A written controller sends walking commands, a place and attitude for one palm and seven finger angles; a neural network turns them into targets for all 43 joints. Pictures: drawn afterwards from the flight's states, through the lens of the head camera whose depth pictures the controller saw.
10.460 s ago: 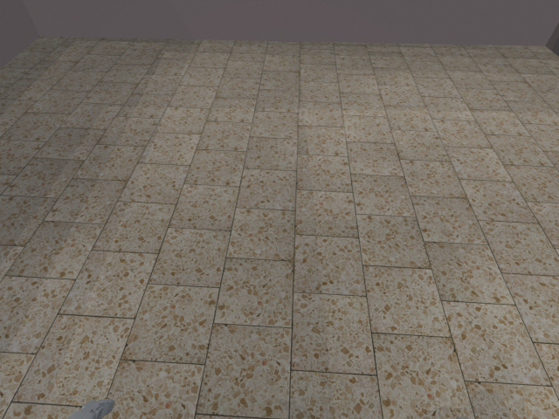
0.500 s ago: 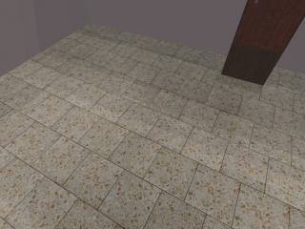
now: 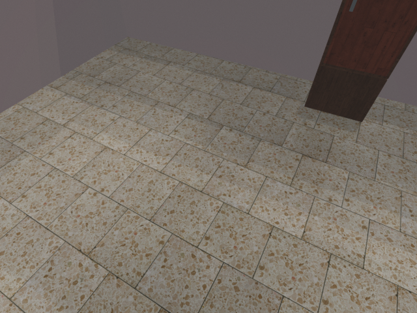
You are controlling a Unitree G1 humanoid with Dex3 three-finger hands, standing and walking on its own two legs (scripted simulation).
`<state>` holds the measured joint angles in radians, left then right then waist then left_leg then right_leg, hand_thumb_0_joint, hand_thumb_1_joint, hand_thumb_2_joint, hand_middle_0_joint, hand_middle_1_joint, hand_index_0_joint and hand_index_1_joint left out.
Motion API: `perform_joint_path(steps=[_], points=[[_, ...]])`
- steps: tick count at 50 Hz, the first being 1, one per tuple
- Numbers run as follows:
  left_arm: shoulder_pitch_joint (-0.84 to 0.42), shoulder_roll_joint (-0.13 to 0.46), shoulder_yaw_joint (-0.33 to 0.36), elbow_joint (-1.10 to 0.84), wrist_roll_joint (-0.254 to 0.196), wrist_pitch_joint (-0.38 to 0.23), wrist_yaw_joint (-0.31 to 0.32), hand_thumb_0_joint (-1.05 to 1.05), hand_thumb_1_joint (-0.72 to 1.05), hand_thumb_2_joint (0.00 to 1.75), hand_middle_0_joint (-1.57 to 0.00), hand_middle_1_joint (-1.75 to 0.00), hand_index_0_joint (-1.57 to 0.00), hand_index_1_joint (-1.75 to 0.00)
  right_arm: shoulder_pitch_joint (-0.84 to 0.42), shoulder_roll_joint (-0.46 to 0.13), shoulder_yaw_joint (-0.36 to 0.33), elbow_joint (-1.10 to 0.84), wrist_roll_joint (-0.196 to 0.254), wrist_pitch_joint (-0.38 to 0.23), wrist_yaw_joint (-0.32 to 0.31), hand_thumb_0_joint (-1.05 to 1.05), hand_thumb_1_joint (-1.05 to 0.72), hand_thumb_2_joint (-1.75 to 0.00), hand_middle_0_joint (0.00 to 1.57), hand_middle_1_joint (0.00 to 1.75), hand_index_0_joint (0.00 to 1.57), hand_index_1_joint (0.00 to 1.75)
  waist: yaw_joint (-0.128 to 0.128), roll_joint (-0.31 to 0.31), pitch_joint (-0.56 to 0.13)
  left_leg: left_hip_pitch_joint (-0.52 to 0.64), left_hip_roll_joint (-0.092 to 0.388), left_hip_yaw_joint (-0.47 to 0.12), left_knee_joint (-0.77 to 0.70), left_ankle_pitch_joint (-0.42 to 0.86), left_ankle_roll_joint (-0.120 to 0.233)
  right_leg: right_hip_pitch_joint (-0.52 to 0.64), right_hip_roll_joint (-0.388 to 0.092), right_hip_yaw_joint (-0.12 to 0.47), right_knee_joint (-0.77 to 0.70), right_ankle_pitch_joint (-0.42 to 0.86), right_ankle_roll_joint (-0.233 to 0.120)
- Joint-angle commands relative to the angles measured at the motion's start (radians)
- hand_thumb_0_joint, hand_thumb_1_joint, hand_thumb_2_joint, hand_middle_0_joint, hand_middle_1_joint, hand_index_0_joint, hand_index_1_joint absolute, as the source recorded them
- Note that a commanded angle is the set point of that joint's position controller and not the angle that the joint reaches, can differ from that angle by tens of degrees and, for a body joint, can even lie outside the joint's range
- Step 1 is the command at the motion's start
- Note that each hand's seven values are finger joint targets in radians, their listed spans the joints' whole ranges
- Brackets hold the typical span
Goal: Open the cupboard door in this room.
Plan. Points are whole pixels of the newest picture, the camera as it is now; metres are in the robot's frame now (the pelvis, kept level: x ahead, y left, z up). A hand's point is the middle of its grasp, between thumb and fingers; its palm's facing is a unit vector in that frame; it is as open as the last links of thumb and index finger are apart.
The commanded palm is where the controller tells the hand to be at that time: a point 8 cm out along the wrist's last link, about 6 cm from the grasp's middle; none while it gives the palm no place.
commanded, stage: stand and wait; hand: left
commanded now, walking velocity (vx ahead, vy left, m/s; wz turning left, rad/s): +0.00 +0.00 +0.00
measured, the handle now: out of the picture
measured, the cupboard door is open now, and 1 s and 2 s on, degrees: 0 0 0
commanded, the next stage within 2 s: turn or walk to find it in 1.26 s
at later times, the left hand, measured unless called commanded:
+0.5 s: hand out of the picture +0.04 +0.23 -0.16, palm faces +0.01 -0.96 -0.29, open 7.4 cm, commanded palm none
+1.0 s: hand out of the picture +0.10 +0.25 -0.15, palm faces -0.02 -0.94 -0.34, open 7.4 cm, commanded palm none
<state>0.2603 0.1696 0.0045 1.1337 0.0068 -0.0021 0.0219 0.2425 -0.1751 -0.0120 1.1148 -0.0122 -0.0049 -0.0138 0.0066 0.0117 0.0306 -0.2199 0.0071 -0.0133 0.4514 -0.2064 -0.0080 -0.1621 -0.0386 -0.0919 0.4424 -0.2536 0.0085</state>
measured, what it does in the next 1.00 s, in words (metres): stands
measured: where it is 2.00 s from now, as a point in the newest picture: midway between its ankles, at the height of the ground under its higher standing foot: outside the picture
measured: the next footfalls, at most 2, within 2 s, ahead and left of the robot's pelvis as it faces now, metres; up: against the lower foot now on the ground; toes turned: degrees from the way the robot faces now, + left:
none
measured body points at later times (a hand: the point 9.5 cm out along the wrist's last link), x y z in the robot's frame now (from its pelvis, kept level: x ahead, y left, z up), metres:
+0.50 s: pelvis +0.00 +0.00 +0.00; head +0.01 +0.00 +0.45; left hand +0.04 +0.28 -0.14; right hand +0.05 -0.27 -0.14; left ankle +0.02 +0.12 -0.74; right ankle -0.01 -0.12 -0.74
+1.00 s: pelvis +0.02 +0.00 +0.01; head +0.04 +0.00 +0.46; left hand +0.10 +0.30 -0.12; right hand +0.11 -0.30 -0.12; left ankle +0.02 +0.12 -0.74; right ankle -0.01 -0.12 -0.74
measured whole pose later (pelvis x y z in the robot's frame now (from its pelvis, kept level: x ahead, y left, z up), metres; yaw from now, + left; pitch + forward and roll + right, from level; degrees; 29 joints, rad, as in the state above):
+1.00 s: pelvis +0.02 +0.00 +0.01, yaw -1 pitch -1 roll +0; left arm 0.11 0.34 0.00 1.12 0.01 -0.01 -0.01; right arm 0.10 -0.36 0.01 1.10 -0.01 -0.02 0.00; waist 0.01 0.01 0.05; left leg -0.13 0.01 0.00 0.34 -0.18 -0.01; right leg -0.07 -0.04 -0.08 0.31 -0.22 0.01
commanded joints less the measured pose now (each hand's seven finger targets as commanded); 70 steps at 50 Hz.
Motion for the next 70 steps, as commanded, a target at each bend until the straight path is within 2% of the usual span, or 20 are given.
perform_joint_path(steps=[1, 4, 10, 19, 25, 32, 40, 48, 56, 64, 68, 70], points=[[0.024, 0.146, 0.025, -0.038, 0.003, -0.019, 0.008, 0.00, 0.90, 0.90, -0.20, -0.30, -0.20, -0.30, 0.035, -0.128, -0.022, -0.026, 0.004, -0.012, -0.013, 0.00, -0.90, -0.90, 0.20, 0.30, 0.20, 0.30, -0.003, -0.022, 0.042, -0.004, 0.085, -0.066, -0.088, 0.078, 0.022, -0.035, -0.098, 0.102, -0.135, -0.003, -0.020], [0.022, 0.153, 0.028, -0.037, 0.003, -0.021, 0.007, 0.00, 0.90, 0.90, -0.20, -0.30, -0.20, -0.30, 0.030, -0.137, -0.022, -0.022, 0.005, -0.016, -0.014, 0.00, -0.90, -0.90, 0.20, 0.30, 0.20, 0.30, -0.002, 0.005, 0.034, -0.001, 0.091, -0.071, -0.100, 0.076, 0.024, -0.018, -0.096, 0.100, -0.136, 0.012, -0.021], [0.002, 0.184, 0.033, -0.038, 0.004, -0.026, 0.005, 0.00, 0.90, 0.90, -0.20, -0.30, -0.20, -0.30, 0.011, -0.175, -0.027, -0.025, 0.006, -0.023, -0.015, 0.00, -0.90, -0.90, 0.20, 0.30, 0.20, 0.30, 0.000, -0.006, 0.014, 0.014, 0.097, -0.076, -0.103, 0.109, 0.026, 0.012, -0.097, 0.099, -0.139, 0.052, -0.026], [-0.056, 0.250, 0.042, -0.050, 0.006, -0.027, -0.003, 0.00, 0.90, 0.90, -0.20, -0.30, -0.20, -0.30, -0.050, -0.251, -0.033, -0.041, 0.005, -0.027, -0.011, 0.00, -0.90, -0.90, 0.20, 0.30, 0.20, 0.30, 0.004, 0.004, 0.020, 0.022, 0.108, -0.090, -0.130, 0.088, 0.030, 0.021, -0.099, 0.102, -0.154, 0.045, -0.028], [-0.109, 0.300, 0.046, -0.062, 0.006, -0.027, -0.008, 0.00, 0.90, 0.90, -0.20, -0.30, -0.20, -0.30, -0.092, -0.300, -0.033, -0.053, 0.003, -0.028, -0.006, 0.00, -0.90, -0.90, 0.20, 0.30, 0.20, 0.30, 0.003, -0.010, 0.005, 0.031, 0.114, -0.101, -0.151, 0.079, 0.028, 0.037, -0.101, 0.107, -0.165, 0.039, -0.025], [-0.148, 0.347, 0.044, -0.071, 0.006, -0.027, -0.014, 0.00, 0.90, 0.90, -0.20, -0.30, -0.20, -0.30, -0.138, -0.350, -0.029, -0.069, 0.004, -0.029, 0.000, 0.00, -0.90, -0.90, 0.20, 0.30, 0.20, 0.30, 0.003, -0.009, -0.022, 0.060, 0.121, -0.102, -0.158, 0.111, 0.026, 0.054, -0.108, 0.112, -0.179, 0.066, -0.021], [-0.177, 0.371, 0.038, -0.074, 0.003, -0.028, -0.017, 0.00, 0.90, 0.90, -0.20, -0.30, -0.20, -0.30, -0.164, -0.378, -0.020, -0.071, 0.004, -0.032, 0.001, 0.00, -0.90, -0.90, 0.20, 0.30, 0.20, 0.30, 0.002, -0.011, -0.061, 0.107, 0.128, -0.094, -0.155, 0.208, 0.025, 0.085, -0.116, 0.107, -0.174, 0.157, -0.021], [-0.184, 0.380, 0.037, -0.074, 0.003, -0.026, -0.017, 0.00, 0.90, 0.90, -0.20, -0.30, -0.20, -0.30, -0.172, -0.384, -0.016, -0.072, 0.006, -0.031, -0.001, 0.00, -0.90, -0.90, 0.20, 0.30, 0.20, 0.30, 0.002, -0.010, -0.048, 0.113, 0.127, -0.088, -0.153, 0.249, 0.024, 0.099, -0.118, 0.102, -0.176, 0.198, -0.022], [-0.171, 0.379, 0.037, -0.073, 0.001, -0.029, -0.013, 0.00, 0.90, 0.90, -0.20, -0.30, -0.20, -0.30, -0.165, -0.384, -0.017, -0.068, 0.007, -0.034, -0.007, 0.00, -0.90, -0.90, 0.20, 0.30, 0.20, 0.30, 0.001, -0.013, -0.093, 0.158, 0.130, -0.079, -0.131, 0.346, 0.024, 0.130, -0.122, 0.096, -0.157, 0.304, -0.025], [-0.169, 0.378, 0.040, -0.078, 0.001, -0.027, -0.010, 0.00, 0.90, 0.90, -0.20, -0.30, -0.20, -0.30, -0.160, -0.380, -0.020, -0.068, 0.007, -0.030, -0.008, 0.00, -0.90, -0.90, 0.20, 0.30, 0.20, 0.30, 0.000, -0.012, -0.071, 0.145, 0.126, -0.075, -0.126, 0.356, 0.023, 0.137, -0.124, 0.086, -0.151, 0.324, -0.025], [-0.131, 0.310, 0.034, -0.082, -0.001, -0.003, 0.001, 0.00, 0.90, 0.90, -0.20, -0.30, -0.20, -0.30, -0.121, -0.304, -0.011, -0.071, 0.004, -0.010, -0.005, 0.00, -0.90, -0.90, 0.20, 0.30, 0.20, 0.30, 0.003, -0.001, -0.070, 0.094, 0.120, -0.072, -0.069, 0.418, 0.012, 0.138, -0.130, 0.054, -0.076, 0.341, -0.010], [-0.126, 0.310, 0.032, -0.083, -0.001, -0.001, 0.002, 0.00, 0.90, 0.90, -0.20, -0.30, -0.20, -0.30, -0.118, -0.305, -0.011, -0.074, 0.003, -0.005, -0.005, 0.00, -0.90, -0.90, 0.20, 0.30, 0.20, 0.30, 0.006, -0.012, -0.064, 0.085, 0.120, -0.073, -0.066, 0.386, 0.011, 0.126, -0.130, 0.053, -0.077, 0.315, -0.009]])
